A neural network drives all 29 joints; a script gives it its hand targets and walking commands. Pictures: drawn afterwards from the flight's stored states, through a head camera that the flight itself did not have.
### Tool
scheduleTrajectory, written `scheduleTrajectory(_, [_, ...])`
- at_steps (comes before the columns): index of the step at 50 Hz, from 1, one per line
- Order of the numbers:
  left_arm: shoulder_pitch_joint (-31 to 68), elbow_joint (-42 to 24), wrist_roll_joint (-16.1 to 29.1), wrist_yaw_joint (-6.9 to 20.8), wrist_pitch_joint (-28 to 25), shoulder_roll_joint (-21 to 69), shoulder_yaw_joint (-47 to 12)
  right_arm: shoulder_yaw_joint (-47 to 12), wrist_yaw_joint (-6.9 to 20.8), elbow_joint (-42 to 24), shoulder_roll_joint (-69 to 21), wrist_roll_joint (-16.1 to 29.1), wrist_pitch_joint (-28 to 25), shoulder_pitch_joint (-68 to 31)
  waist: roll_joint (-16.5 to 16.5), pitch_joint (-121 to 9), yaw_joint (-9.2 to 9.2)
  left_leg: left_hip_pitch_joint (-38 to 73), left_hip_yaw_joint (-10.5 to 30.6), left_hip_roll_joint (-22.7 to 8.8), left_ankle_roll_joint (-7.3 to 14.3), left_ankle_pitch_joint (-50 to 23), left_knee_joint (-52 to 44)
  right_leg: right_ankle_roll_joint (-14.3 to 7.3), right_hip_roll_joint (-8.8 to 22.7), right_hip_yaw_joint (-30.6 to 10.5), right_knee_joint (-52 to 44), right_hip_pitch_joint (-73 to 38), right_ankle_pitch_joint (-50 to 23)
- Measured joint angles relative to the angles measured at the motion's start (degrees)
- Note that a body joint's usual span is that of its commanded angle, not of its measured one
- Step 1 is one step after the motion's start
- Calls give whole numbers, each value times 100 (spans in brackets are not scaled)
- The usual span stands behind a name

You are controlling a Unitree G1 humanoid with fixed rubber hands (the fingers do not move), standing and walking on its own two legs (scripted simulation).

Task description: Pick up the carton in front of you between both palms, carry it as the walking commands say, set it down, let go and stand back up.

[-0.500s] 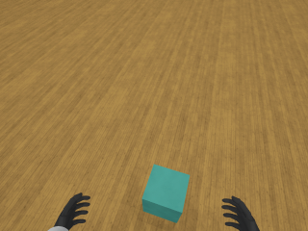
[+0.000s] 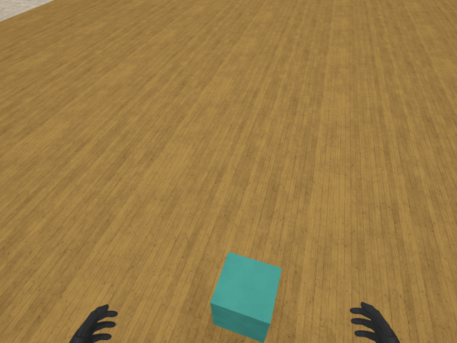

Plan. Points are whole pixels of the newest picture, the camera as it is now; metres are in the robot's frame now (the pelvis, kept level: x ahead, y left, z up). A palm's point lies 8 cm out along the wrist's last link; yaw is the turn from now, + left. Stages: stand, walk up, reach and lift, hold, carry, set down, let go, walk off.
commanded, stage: stand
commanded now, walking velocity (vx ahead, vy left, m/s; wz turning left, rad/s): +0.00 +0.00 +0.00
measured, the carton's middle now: (246, 297) +0.44 -0.05 -0.64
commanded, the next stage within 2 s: none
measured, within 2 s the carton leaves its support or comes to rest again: neither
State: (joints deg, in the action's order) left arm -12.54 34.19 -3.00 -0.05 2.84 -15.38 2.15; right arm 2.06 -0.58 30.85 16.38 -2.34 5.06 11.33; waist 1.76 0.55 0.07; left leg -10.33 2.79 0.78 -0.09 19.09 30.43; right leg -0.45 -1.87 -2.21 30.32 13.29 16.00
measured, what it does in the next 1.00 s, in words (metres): stands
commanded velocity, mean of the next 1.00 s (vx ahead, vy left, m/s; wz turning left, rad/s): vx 0.00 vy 0.00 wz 0.00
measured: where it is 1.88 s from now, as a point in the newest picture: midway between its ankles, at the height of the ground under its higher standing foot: outside the picture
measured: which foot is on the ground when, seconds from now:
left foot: down 0.00-1.00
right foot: down 0.00-1.00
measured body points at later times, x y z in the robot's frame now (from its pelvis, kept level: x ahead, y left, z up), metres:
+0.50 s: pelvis +0.02 -0.01 +0.00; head +0.03 -0.03 +0.45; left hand +0.15 +0.29 -0.09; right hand +0.17 -0.30 -0.10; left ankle -0.03 +0.12 -0.73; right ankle +0.00 -0.11 -0.73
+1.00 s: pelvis +0.00 -0.01 +0.01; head +0.00 -0.02 +0.46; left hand +0.11 +0.30 -0.09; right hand +0.13 -0.31 -0.11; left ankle -0.03 +0.12 -0.73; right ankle +0.00 -0.12 -0.73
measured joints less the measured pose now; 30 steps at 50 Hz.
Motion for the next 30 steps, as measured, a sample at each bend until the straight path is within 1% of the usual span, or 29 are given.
scheduleTrajectory(4, [-48,336,-6,4,-137,-245,127,70,23,461,203,-33,-285,48,71,-28,-36,-96,34,-7,-21,27,15,-30,-4,38,39,98,49])
scheduleTrajectory(10, [5,648,57,-34,-219,-373,161,34,-20,872,325,-18,-432,15,109,14,-69,-9,75,-20,-54,27,-97,-63,-5,84,-12,26,93])
scheduleTrajectory(19, [197,985,112,-87,-255,-311,77,-57,-82,1211,361,18,-497,-138,84,15,-68,182,118,-57,-90,26,-250,-104,-23,140,-138,-167,119])
scheduleTrajectory(30, [325,1341,140,-86,-262,-339,76,-109,-115,1523,426,48,-537,-191,37,26,-68,353,116,-77,-103,-76,-452,-112,-23,152,-328,-335,26])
